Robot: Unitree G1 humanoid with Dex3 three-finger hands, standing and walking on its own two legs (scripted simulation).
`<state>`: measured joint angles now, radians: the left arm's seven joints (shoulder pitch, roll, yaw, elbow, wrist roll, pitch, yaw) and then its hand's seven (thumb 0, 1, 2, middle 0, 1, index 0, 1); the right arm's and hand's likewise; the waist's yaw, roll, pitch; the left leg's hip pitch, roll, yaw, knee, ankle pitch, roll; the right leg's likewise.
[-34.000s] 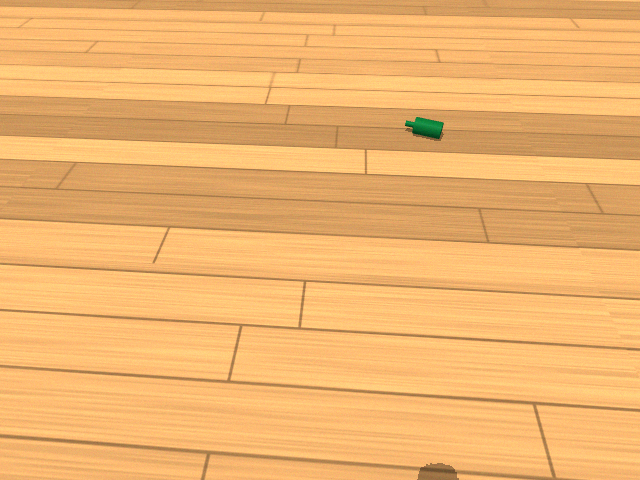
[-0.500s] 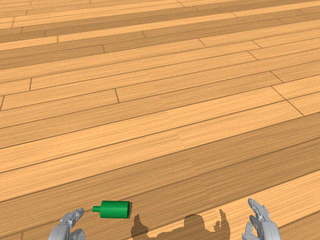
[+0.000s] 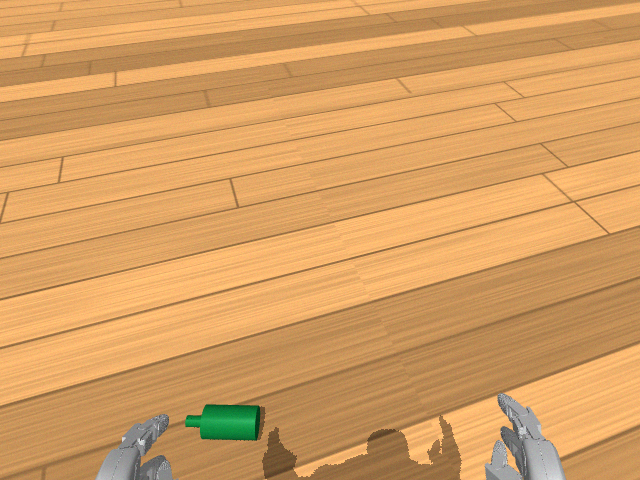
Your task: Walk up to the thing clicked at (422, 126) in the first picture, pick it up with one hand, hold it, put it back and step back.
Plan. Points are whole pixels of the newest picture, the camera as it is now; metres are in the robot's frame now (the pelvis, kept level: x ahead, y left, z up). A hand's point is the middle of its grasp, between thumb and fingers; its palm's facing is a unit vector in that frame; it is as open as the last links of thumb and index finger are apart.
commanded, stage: home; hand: left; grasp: from above
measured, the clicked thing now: (222, 421) +0.43 +0.27 -0.67
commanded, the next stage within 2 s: stand in 0.88 s
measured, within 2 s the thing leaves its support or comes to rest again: neither
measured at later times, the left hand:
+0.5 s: hand out of the picture +0.16 +0.18 -0.05, palm faces +0.04 -0.98 -0.20, open 7.4 cm
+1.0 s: hand out of the picture +0.16 +0.18 -0.05, palm faces +0.03 -0.97 -0.23, open 7.4 cm
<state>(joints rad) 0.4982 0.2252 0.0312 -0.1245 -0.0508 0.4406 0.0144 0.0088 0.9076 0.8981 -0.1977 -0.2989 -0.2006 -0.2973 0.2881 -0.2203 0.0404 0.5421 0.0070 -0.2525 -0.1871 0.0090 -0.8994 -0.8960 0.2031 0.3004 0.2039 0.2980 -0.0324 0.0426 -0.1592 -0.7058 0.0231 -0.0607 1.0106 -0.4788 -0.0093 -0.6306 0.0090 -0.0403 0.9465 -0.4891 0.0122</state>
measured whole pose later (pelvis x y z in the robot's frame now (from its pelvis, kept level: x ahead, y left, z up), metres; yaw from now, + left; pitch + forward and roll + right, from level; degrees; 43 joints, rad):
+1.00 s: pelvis +0.00 +0.00 +0.00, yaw +0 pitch +9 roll -3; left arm 0.48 0.24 0.02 -0.09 -0.03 0.39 0.02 0.01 0.91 0.90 -0.20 -0.30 -0.20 -0.30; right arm 0.28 -0.22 0.03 0.55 -0.02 -0.23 -0.17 0.01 -0.90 -0.90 0.20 0.30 0.20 0.30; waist -0.03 0.04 -0.13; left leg -0.69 0.02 -0.06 1.01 -0.48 0.00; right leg -0.61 0.01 -0.04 0.95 -0.49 0.01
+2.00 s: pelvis -0.02 +0.00 +0.06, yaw +1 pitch -5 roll +0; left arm 0.18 0.30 0.04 1.13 0.03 0.00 0.02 0.00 0.91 0.90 -0.20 -0.30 -0.20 -0.30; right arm 0.16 -0.30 -0.03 1.12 -0.02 0.00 -0.01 0.00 -0.90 -0.90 0.20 0.30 0.20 0.30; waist 0.01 0.01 0.07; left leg -0.14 -0.01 -0.04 0.38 -0.16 0.01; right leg -0.09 -0.03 -0.02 0.37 -0.19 0.03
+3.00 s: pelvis +0.00 -0.01 +0.07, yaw +1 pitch -3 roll +0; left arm 0.11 0.32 0.03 1.14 0.02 -0.01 0.00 0.00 0.91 0.90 -0.20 -0.30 -0.20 -0.30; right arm 0.12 -0.33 -0.01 1.15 -0.01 -0.01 -0.01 0.00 -0.90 -0.90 0.20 0.30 0.20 0.30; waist 0.01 0.01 0.06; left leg -0.11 0.01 -0.04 0.32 -0.16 -0.02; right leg -0.07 -0.01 -0.03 0.32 -0.20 0.01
